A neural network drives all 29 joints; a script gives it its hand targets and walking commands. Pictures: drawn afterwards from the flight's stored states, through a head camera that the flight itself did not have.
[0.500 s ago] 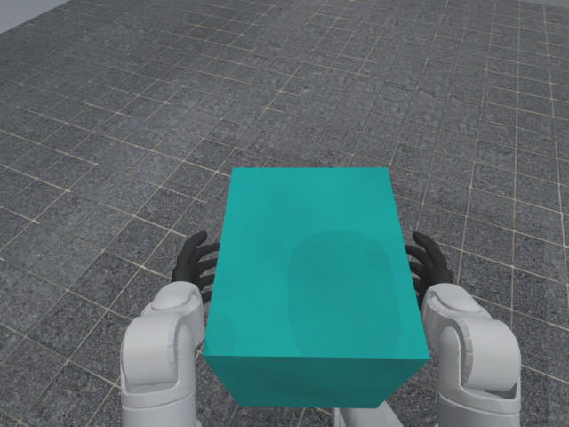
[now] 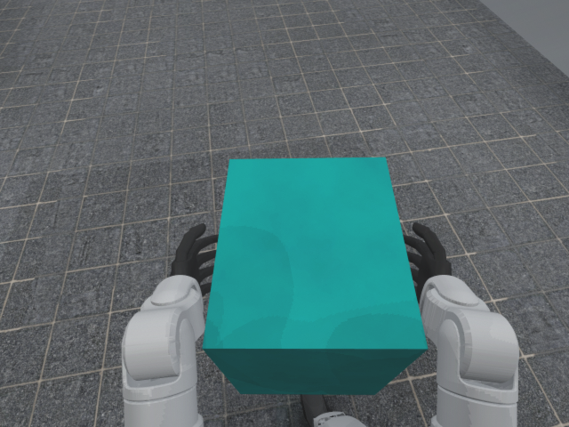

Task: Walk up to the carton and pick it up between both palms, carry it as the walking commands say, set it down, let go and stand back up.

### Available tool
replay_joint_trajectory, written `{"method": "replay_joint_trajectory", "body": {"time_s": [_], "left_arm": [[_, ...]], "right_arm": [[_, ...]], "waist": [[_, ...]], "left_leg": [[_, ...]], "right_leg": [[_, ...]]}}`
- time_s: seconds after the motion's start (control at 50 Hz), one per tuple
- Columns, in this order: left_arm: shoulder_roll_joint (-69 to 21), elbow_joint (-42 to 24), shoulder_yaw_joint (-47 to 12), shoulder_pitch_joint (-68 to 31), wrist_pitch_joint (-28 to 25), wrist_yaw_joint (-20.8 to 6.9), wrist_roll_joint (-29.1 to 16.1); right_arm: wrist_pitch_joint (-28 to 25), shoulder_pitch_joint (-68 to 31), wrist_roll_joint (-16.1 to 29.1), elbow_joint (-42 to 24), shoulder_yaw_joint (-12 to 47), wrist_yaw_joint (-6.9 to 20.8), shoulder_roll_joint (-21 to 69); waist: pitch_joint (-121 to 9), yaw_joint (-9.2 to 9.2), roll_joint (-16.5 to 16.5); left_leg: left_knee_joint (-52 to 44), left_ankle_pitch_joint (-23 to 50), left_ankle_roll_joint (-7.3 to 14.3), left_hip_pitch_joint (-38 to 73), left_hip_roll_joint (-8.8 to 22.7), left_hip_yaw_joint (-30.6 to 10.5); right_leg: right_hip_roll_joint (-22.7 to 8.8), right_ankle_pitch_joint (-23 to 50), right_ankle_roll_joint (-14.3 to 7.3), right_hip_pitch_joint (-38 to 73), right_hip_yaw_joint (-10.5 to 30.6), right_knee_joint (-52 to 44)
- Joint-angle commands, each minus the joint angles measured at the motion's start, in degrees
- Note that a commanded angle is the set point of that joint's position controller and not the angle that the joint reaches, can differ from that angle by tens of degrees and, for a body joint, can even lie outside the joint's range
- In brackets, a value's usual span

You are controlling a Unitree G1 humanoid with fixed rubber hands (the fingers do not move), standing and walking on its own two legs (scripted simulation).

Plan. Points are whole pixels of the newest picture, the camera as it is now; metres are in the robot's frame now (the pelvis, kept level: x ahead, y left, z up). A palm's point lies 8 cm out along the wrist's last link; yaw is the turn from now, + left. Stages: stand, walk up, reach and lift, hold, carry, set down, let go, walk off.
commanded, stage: carry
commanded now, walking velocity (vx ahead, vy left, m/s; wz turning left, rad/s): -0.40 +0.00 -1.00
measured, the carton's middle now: (307, 285) +0.31 -0.01 +0.00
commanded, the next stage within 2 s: none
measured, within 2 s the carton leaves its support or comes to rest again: neither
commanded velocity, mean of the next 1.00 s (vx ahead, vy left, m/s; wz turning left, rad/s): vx -0.14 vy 0.00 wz -0.36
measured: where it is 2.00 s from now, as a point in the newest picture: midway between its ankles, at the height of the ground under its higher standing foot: outside the picture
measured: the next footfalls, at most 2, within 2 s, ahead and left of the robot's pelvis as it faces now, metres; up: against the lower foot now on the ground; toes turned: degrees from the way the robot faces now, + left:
left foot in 0.02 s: +0.00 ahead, +0.11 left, +0.00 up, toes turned +0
right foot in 0.30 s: -0.11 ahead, -0.20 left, +0.00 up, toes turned -21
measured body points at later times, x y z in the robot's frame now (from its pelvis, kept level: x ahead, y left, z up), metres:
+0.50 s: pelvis -0.19 -0.05 +0.00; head -0.16 -0.08 +0.45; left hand +0.13 -0.07 +0.06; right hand -0.03 -0.33 +0.05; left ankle -0.12 +0.07 -0.65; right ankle -0.15 -0.19 -0.73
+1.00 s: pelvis -0.30 -0.03 +0.01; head -0.32 -0.01 +0.46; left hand +0.01 -0.07 +0.08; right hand -0.17 -0.31 +0.09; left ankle -0.20 +0.05 -0.73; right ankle -0.37 -0.13 -0.73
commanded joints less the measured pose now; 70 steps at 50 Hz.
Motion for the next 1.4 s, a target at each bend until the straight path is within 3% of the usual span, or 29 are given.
{"method": "replay_joint_trajectory", "body": {"time_s": [0.0, 0.02, 0.04, 0.08, 0.1, 0.16, 0.24, 0.26, 0.28, 0.3, 0.32, 0.34, 0.42, 0.56, 0.6, 0.62, 0.64, 0.66, 0.7, 0.72, 0.76, 0.82, 0.86, 0.9, 0.92, 0.94, 0.98, 1.04, 1.38], "left_arm": [[-47.0, -0.7, -39.0, -18.5, 0.7, -13.5, -19.8], [-48.4, -2.3, -41.5, -20.4, 0.7, -14.1, -21.8], [-48.9, -7.0, -43.2, -27.3, 0.1, -13.9, -23.3], [-48.5, -6.2, -41.4, -29.4, 0.1, -13.5, -24.0], [-47.8, -4.9, -40.5, -27.6, 0.6, -13.3, -23.6], [-46.1, -0.6, -39.5, -24.3, 1.8, -13.1, -23.7], [-47.4, 2.5, -40.8, -24.9, 3.3, -14.3, -26.2], [-48.3, 3.4, -41.1, -25.2, 3.5, -14.8, -26.7], [-49.3, 4.4, -41.2, -25.1, 3.8, -15.2, -26.8], [-49.3, 5.7, -40.8, -24.4, 3.9, -15.4, -26.3], [-50.0, 5.5, -40.3, -23.9, 2.5, -15.8, -24.9], [-51.9, 5.2, -40.3, -24.7, 1.8, -16.1, -25.4], [-53.6, -1.7, -39.1, -27.6, -1.6, -14.3, -23.3], [-46.7, 1.3, -36.7, -15.9, -0.7, -12.4, -17.3], [-47.0, 2.1, -37.6, -15.6, -0.4, -12.1, -17.1], [-47.0, 2.4, -38.2, -16.1, -0.2, -12.0, -17.2], [-48.0, 1.5, -40.0, -18.9, 0.0, -12.3, -18.7], [-48.6, 0.2, -40.4, -23.7, -0.1, -12.3, -19.0], [-49.6, 1.3, -40.7, -26.4, 0.4, -12.2, -20.5], [-49.8, 2.0, -41.2, -26.4, 0.6, -12.0, -21.1], [-49.8, 2.2, -42.4, -27.7, 1.2, -11.8, -22.7], [-49.6, 4.0, -42.6, -26.5, 2.2, -12.1, -23.6], [-50.6, 6.2, -42.5, -24.9, 2.6, -12.7, -24.1], [-51.8, 6.8, -43.0, -26.1, 2.5, -13.4, -24.8], [-52.2, 7.6, -42.8, -26.9, 2.0, -13.5, -24.0], [-52.5, 6.6, -42.6, -27.1, 1.5, -13.6, -24.3], [-53.0, 3.9, -41.9, -29.4, 1.1, -13.5, -24.6], [-52.2, 4.2, -39.9, -27.3, 0.8, -12.9, -22.8], [-51.2, 4.0, -41.5, -27.3, 0.8, -13.0, -23.7]], "right_arm": [[0.6, -17.9, 20.2, -1.4, 40.6, 15.1, 52.9], [-0.2, -17.1, 19.5, -0.6, 39.5, 15.1, 52.8], [-0.7, -20.4, 20.5, -3.5, 40.6, 15.3, 52.8], [0.1, -27.7, 22.5, -7.4, 42.5, 15.8, 52.0], [0.8, -28.2, 22.2, -7.0, 42.1, 15.9, 51.3], [2.5, -22.8, 19.5, -2.1, 38.6, 14.7, 48.1], [3.0, -18.0, 15.1, 3.1, 36.2, 13.7, 48.6], [2.9, -17.1, 14.3, 4.4, 35.7, 13.7, 48.6], [2.9, -16.1, 13.6, 5.7, 35.2, 13.7, 48.1], [3.3, -14.5, 12.9, 7.4, 34.9, 13.9, 49.0], [2.4, -19.3, 14.3, 5.8, 37.8, 14.2, 51.9], [1.5, -22.4, 16.3, 3.3, 40.0, 14.4, 53.6], [-1.3, -33.0, 24.3, -5.5, 43.7, 15.6, 55.8], [0.6, -23.2, 24.7, -1.4, 43.5, 16.4, 52.8], [1.2, -22.1, 24.0, -0.1, 42.7, 17.0, 52.2], [1.5, -22.4, 23.8, 0.5, 42.5, 17.2, 51.7], [1.1, -21.4, 22.8, 1.3, 41.4, 17.4, 51.2], [1.2, -23.5, 22.7, 0.0, 41.6, 17.8, 51.1], [1.7, -26.1, 22.6, -0.3, 41.0, 18.0, 50.9], [1.9, -25.7, 22.4, 0.4, 40.5, 18.0, 51.0], [2.2, -24.8, 21.5, 2.2, 38.7, 17.6, 50.6], [2.8, -21.5, 19.2, 4.2, 37.1, 16.6, 50.1], [2.8, -19.9, 17.8, 6.2, 36.3, 16.3, 49.6], [2.3, -19.6, 17.2, 7.8, 36.4, 16.4, 49.9], [2.4, -21.4, 17.5, 6.6, 37.3, 16.4, 50.8], [2.2, -24.1, 19.0, 5.0, 39.0, 16.4, 52.1], [1.9, -27.7, 21.1, 3.2, 40.6, 16.5, 53.7], [2.0, -29.1, 22.3, 1.7, 41.8, 16.6, 53.6], [1.4, -25.5, 20.7, 4.9, 39.9, 16.4, 51.8]], "waist": [[-24.7, 1.87, -7.8], [-23.2, 0.95, 17.8], [-17.7, 1.46, 26.3], [-15.1, 2.54, 10.6], [-15.5, 3.45, 8.6], [-12.8, 4.09, 10.2], [-15.1, 2.02, 17.1], [-14.1, 2.43, 12.9], [-12.2, 2.81, 6.0], [-12.9, 1.49, -13.2], [-16.7, 2.35, -22.3], [-19.5, 2.38, -14.4], [-21.8, 2.78, -6.1], [-24.5, 2.95, -11.7], [-25.2, 2.38, -7.2], [-22.2, 2.53, -0.8], [-18.6, 1.26, 17.4], [-12.4, 1.11, 17.5], [-11.1, 1.62, 8.9], [-11.7, 2.1, 9.0], [-12.4, 2.48, 11.9], [-16.0, 1.53, 14.8], [-17.8, 2.38, 13.5], [-21.0, 1.69, 7.3], [-21.7, 0.98, -1.3], [-21.0, 1.11, -5.6], [-19.0, 1.65, -0.8], [-17.0, 2.1, -1.5], [-17.6, 2.28, 2.9]], "left_leg": [[-25.6, 1.5, 2.5, 20.7, 1.2, 2.9], [-27.5, 1.1, 10.2, 11.7, 21.6, -20.0], [-27.2, 25.5, 18.6, 2.0, 37.9, -22.1], [-19.8, 35.9, 13.1, -3.4, 28.4, -0.8], [-16.5, 36.1, 10.0, -4.3, 23.8, 4.7], [-10.2, 40.7, 6.2, 2.4, 18.3, 9.8], [-0.8, 51.6, 5.9, 12.8, 24.0, 6.7], [4.8, 44.4, 3.6, 9.0, 22.7, 8.5], [10.7, 23.9, 0.2, -2.6, 20.5, 7.7], [22.1, -12.9, -4.9, -21.1, 13.0, 8.9], [32.0, -17.9, -6.3, -25.8, 9.0, 0.0], [34.0, -13.1, -5.1, -22.9, 9.2, -4.2], [33.8, 9.2, -3.4, -15.0, 7.7, -1.6], [0.2, -2.4, 0.5, 1.0, -0.1, 3.9], [-16.8, 1.2, 1.2, 7.3, 0.4, 4.6], [-22.4, -1.5, 2.0, 8.6, 6.5, -3.1], [-26.8, -10.9, 8.8, 2.5, 22.5, -25.6], [-29.0, -7.0, 13.2, -3.6, 29.0, -25.6], [-24.2, 5.2, 9.8, -6.0, 22.1, -13.8], [-22.1, 9.6, 7.8, -4.3, 19.2, -8.8], [-18.9, 13.9, 5.6, -0.6, 15.2, -4.2], [-14.7, 25.5, 8.0, 6.4, 16.3, -5.9], [-10.4, 33.1, 6.6, 6.5, 16.2, -5.5], [-6.0, 29.9, 2.3, 0.7, 15.2, -3.8], [-5.8, 26.0, -0.9, -2.7, 11.6, -1.3], [-6.8, 16.4, -1.9, -0.8, 10.2, 0.8], [-8.0, 14.6, -1.1, 1.8, 9.9, 0.5], [-9.3, 11.6, -0.3, 1.2, 9.7, -0.7], [-12.5, 15.0, 0.8, 3.1, 10.3, -2.4]], "right_leg": [[-4.5, -24.9, 9.9, 11.5, -0.8, -5.1], [3.2, -35.2, 8.2, 4.5, -8.9, 27.4], [0.3, -45.2, 7.3, -5.3, -13.1, 53.6], [-6.0, -36.0, 2.6, -3.1, -7.1, 72.2], [-6.0, -31.0, 1.6, -0.2, -7.2, 73.3], [-4.9, -29.2, 2.7, 0.7, -14.2, 50.6], [-4.1, -32.1, 1.4, 5.6, -20.5, 20.8], [-4.9, -23.0, 2.1, 9.4, -17.4, 9.6], [-8.6, -11.6, 1.9, 15.5, -8.4, 4.8], [-26.4, 27.4, -2.7, 25.0, 14.5, 13.0], [-29.4, 46.5, -10.8, 23.8, 20.5, 14.3], [-24.7, 35.8, -9.4, 23.6, 14.6, 14.8], [-17.4, -25.4, -3.7, 12.6, 5.4, 4.7], [-15.9, -31.6, -0.1, 16.1, 2.3, -4.3], [-13.5, -34.6, 1.8, 17.1, -0.6, 0.4], [-11.0, -34.6, 2.1, 12.2, -3.3, 7.7], [-2.5, -36.6, 2.6, 1.4, -10.0, 27.8], [-2.6, -37.6, 2.0, -5.4, -7.8, 40.6], [-3.3, -31.5, 0.3, -2.9, -5.5, 52.0], [-3.7, -28.9, 0.5, -2.4, -7.0, 52.1], [-3.6, -29.7, 1.2, -1.6, -11.2, 41.5], [-3.3, -36.1, 1.0, 2.9, -16.8, 23.4], [-4.3, -26.2, 0.8, 11.1, -17.0, 6.4], [-13.3, -18.1, 1.2, 21.3, -8.2, 2.5], [-18.9, -2.6, -1.1, 21.8, -3.8, 11.0], [-18.0, -3.7, -2.3, 16.7, -4.4, 11.3], [-15.8, -20.3, -1.3, 11.1, -5.8, 8.6], [-14.4, -35.6, -1.2, 7.6, -6.3, 5.4], [-12.3, -26.5, -1.9, 8.9, -9.2, 9.4]]}}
